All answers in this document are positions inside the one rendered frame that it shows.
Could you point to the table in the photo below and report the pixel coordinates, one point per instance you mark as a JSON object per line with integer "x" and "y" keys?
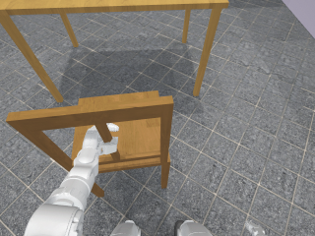
{"x": 63, "y": 7}

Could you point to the right robot foot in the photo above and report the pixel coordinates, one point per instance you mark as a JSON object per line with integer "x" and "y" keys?
{"x": 177, "y": 226}

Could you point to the robot left hand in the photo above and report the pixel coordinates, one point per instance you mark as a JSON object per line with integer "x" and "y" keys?
{"x": 93, "y": 139}

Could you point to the chair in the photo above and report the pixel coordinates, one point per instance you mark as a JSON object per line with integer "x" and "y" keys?
{"x": 144, "y": 120}

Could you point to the robot right hand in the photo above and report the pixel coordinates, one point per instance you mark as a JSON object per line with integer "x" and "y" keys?
{"x": 255, "y": 230}

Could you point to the robot left forearm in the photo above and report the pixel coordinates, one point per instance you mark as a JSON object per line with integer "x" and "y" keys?
{"x": 77, "y": 185}

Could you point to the robot left upper arm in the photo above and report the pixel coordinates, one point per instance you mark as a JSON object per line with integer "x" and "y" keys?
{"x": 57, "y": 220}

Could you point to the left robot thigh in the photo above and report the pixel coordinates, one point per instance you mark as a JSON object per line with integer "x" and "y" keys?
{"x": 126, "y": 229}

